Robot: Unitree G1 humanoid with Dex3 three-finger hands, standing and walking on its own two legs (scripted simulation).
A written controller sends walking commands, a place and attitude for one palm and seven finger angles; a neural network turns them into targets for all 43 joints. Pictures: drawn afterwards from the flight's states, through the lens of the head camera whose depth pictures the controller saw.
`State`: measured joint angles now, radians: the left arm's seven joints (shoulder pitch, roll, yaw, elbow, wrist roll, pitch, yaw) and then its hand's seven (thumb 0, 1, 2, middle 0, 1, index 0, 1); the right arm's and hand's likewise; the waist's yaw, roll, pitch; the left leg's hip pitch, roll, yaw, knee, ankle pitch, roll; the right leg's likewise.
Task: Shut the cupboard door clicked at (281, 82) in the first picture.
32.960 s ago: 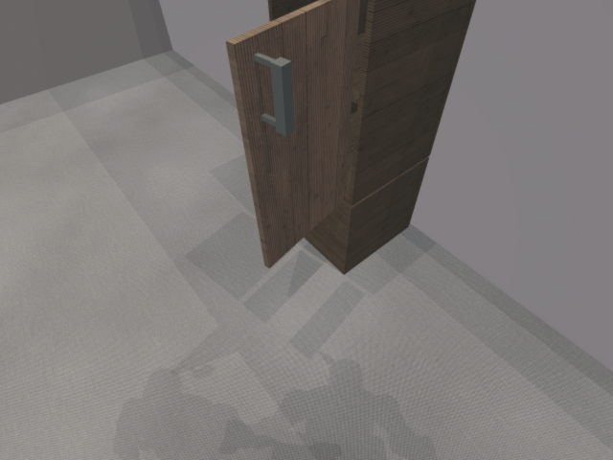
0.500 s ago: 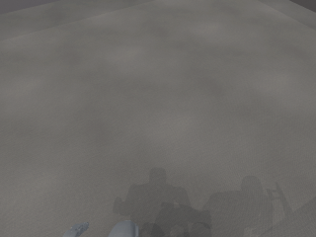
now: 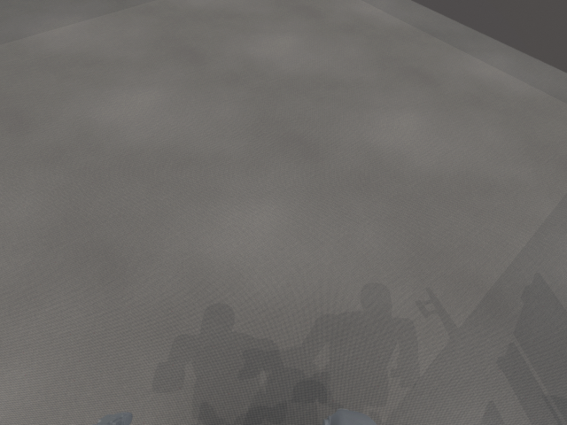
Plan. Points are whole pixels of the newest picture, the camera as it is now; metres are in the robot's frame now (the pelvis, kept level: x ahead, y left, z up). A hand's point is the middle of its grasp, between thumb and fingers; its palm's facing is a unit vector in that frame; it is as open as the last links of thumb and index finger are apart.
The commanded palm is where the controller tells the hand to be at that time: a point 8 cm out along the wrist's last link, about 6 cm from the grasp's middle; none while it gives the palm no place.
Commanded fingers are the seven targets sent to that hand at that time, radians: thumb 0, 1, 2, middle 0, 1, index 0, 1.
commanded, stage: turn to face it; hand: left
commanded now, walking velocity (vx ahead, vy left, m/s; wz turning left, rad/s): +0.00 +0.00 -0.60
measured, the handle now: out of the picture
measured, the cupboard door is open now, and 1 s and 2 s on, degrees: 61 61 61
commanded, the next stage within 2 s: none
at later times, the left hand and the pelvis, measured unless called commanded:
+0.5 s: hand (194, 409) +0.15 +0.15 -0.17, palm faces -0.25 -0.94 -0.22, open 7.4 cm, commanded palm none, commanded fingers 0.00 0.90 0.90 -0.20 -0.30 -0.20 -0.30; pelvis +0.03 -0.02 +0.00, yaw -17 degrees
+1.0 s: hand (243, 337) +0.27 +0.09 -0.16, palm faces -0.57 -0.77 -0.29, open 7.4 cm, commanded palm none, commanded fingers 0.00 0.90 0.90 -0.20 -0.30 -0.20 -0.30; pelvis +0.04 -0.02 -0.02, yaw -36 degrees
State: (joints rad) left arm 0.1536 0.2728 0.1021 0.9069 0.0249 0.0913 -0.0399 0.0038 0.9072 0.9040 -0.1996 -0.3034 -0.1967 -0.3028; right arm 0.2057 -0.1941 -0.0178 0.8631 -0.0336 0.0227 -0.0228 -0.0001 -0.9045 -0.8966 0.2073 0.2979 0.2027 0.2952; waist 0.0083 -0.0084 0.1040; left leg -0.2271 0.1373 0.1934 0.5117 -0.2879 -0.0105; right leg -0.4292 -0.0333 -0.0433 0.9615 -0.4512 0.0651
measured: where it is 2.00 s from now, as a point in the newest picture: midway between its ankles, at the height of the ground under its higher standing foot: outside the picture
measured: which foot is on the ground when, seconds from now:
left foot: down 0.00-0.12, up 0.14-0.56, down 0.58-0.98, up 1.00-1.00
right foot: up 0.00-0.10, down 0.12-0.58, up 0.60-0.96, down 0.98-1.00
